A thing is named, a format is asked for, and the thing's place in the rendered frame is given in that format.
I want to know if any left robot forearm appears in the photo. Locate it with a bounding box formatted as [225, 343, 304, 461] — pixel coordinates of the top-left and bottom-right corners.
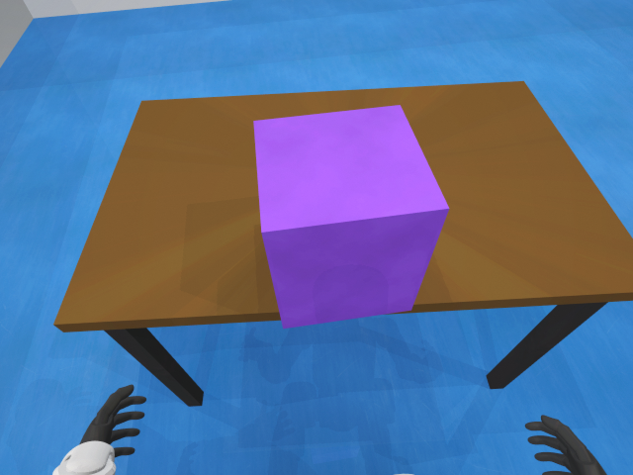
[52, 441, 116, 475]

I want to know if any table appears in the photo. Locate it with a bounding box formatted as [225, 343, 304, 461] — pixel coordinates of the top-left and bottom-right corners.
[53, 81, 633, 407]

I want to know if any robot left hand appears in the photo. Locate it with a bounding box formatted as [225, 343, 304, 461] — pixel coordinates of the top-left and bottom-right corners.
[79, 385, 146, 457]

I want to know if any robot right hand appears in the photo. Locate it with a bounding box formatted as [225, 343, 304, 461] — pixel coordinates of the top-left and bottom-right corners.
[525, 415, 607, 475]

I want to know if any carton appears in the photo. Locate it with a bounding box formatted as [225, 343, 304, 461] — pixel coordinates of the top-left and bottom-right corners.
[253, 105, 449, 329]

